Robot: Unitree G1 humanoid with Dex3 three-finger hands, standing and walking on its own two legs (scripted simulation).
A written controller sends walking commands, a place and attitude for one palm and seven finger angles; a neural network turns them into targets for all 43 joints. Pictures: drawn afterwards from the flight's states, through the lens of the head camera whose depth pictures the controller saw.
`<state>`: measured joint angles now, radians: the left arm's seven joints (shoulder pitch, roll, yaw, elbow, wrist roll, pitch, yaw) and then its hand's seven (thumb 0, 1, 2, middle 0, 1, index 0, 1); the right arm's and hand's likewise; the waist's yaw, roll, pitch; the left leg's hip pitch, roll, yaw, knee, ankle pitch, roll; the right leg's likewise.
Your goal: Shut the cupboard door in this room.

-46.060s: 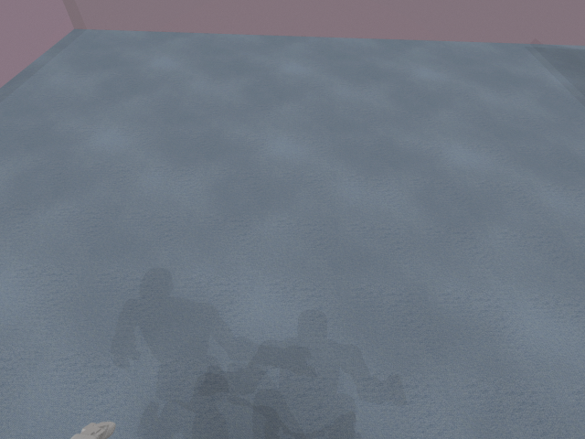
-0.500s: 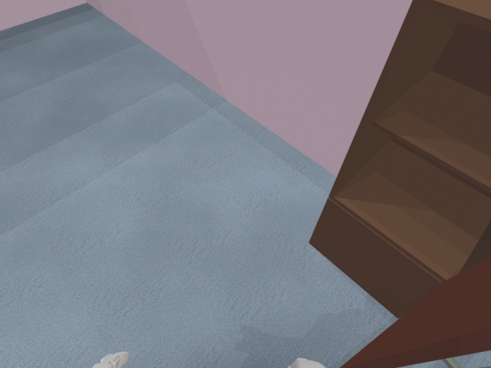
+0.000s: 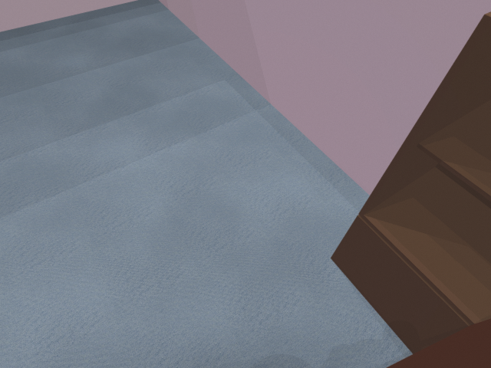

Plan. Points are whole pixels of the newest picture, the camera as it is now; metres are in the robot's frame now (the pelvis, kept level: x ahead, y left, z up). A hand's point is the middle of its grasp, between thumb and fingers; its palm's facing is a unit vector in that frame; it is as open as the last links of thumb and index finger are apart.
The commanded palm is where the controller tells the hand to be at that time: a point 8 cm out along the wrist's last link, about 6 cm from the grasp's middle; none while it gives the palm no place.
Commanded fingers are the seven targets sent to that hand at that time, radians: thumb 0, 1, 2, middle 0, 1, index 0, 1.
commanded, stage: turn or walk to find it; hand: left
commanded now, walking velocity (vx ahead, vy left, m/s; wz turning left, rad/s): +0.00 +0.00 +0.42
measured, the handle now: out of the picture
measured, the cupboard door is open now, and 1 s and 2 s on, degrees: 77 73 60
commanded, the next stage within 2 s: stand and wait in 0.26 s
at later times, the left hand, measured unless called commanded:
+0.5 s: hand out of the picture +0.07 +0.16 -0.15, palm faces +0.17 -0.95 -0.28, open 7.4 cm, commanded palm none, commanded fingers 0.00 0.90 0.90 -0.20 -0.30 -0.20 -0.30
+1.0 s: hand out of the picture -0.05 +0.18 -0.18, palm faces +0.35 -0.91 -0.23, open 7.4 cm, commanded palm none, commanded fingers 0.00 0.90 0.90 -0.20 -0.30 -0.20 -0.30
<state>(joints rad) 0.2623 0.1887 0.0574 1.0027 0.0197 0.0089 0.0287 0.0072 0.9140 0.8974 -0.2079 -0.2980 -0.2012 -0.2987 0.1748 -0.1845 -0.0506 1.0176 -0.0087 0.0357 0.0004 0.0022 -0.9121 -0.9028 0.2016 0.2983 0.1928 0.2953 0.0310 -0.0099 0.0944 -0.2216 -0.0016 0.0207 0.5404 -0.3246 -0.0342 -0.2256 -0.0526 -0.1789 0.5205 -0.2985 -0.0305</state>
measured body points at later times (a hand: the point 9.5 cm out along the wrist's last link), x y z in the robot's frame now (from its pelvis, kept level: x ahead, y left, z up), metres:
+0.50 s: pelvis +0.01 -0.04 +0.00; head +0.05 -0.07 +0.45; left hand +0.06 +0.21 -0.12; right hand +0.09 -0.27 -0.17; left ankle -0.04 +0.10 -0.70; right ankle +0.02 -0.13 -0.74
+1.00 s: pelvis +0.00 -0.02 +0.00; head +0.04 +0.01 +0.45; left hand -0.06 +0.23 -0.16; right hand +0.10 -0.24 -0.14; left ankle -0.04 +0.07 -0.74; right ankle +0.01 -0.15 -0.68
